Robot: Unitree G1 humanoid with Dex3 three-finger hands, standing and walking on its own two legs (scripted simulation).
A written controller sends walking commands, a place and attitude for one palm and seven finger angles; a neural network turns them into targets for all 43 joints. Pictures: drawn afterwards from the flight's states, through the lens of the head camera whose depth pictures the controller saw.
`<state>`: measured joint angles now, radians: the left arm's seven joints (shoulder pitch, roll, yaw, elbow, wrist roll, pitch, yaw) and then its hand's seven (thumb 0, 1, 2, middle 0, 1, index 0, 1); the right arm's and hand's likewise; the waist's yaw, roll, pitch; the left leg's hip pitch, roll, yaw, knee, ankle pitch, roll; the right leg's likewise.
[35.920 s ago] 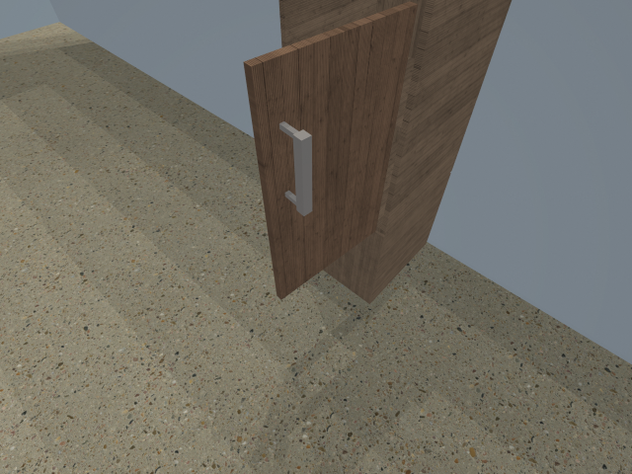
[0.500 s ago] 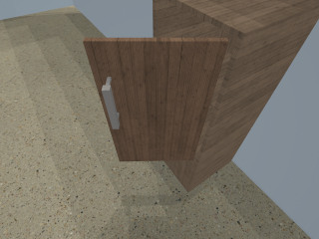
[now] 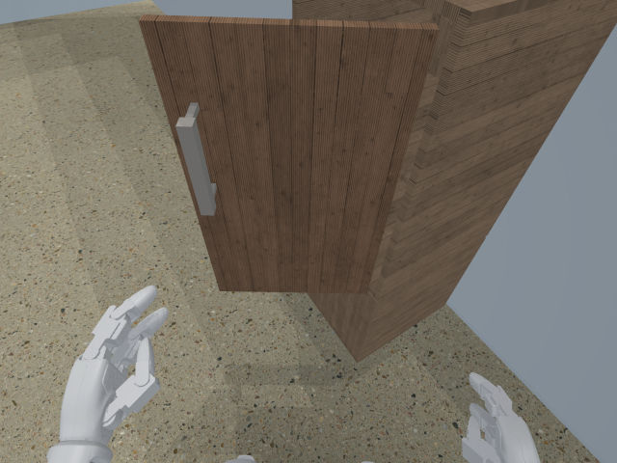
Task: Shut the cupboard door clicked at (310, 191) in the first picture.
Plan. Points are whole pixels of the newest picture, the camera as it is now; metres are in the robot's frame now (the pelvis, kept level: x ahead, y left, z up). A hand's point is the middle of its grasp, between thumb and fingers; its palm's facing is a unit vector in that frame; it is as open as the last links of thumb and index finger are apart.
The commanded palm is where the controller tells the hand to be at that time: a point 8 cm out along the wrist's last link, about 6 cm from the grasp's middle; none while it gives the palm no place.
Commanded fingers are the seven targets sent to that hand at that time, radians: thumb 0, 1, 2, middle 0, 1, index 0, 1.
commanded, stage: raise the hand and make a fist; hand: left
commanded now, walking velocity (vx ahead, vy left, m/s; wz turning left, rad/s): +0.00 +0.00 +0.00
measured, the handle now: (201, 162) +0.50 +0.18 +0.12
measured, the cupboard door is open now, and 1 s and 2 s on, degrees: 57 57 57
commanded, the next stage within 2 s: bring the fist close to the handle in 1.64 s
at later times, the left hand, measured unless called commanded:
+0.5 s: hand (132, 391) +0.20 +0.21 +0.04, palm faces +0.05 -1.00 -0.03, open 4.4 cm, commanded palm +0.16 +0.25 +0.05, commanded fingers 0.00 0.90 0.90 -0.92 -1.08 -0.92 -1.08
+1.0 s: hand (108, 360) +0.21 +0.22 +0.09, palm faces +0.05 -1.00 -0.04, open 3.1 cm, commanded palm +0.19 +0.27 +0.10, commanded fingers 0.00 0.90 0.90 -1.30 -1.50 -1.30 -1.50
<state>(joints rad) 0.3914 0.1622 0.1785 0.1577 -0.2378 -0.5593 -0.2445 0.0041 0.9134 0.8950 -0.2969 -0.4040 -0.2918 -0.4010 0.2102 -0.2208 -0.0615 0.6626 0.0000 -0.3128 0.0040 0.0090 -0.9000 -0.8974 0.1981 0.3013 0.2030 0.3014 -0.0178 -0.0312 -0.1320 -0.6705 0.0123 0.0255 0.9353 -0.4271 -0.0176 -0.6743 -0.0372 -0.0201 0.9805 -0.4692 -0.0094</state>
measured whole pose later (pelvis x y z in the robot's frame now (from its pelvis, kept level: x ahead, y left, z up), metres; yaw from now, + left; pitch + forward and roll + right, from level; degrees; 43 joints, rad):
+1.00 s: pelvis +0.00 +0.03 +0.01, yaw +2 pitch +7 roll -2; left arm 0.41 0.25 0.15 -0.16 -0.27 -0.22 -0.21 0.02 0.90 0.90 -1.20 -1.39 -1.19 -1.38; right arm 0.25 -0.22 0.06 0.48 0.03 -0.22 -0.05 0.01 -0.90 -0.90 0.20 0.30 0.20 0.30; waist 0.02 0.03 -0.11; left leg -0.63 0.01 -0.02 0.96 -0.45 0.02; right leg -0.57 -0.03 -0.06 0.89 -0.45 0.02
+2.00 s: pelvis +0.01 +0.00 +0.02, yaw +1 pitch +5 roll +0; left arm 0.19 0.22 0.14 -0.01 -0.25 -0.19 -0.19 0.02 0.90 0.90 -1.30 -1.50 -1.30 -1.50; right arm 0.25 -0.25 0.04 0.59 0.04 -0.26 -0.06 0.01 -0.90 -0.90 0.20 0.30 0.20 0.30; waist 0.01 0.04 -0.07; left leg -0.50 0.02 -0.02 0.81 -0.39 -0.01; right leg -0.47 -0.02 -0.06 0.80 -0.41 0.00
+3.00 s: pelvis +0.01 +0.01 +0.03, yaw -1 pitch +8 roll +0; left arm -0.36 0.19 0.17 0.58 -0.15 -0.26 -0.04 0.02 0.90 0.90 -1.30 -1.50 -1.30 -1.50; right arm 0.31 -0.25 0.01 0.65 0.03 -0.08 -0.01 0.01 -0.90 -0.90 0.20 0.30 0.20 0.30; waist -0.05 0.02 -0.07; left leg -0.52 0.03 0.03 0.76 -0.37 -0.01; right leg -0.52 -0.01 -0.01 0.77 -0.39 0.00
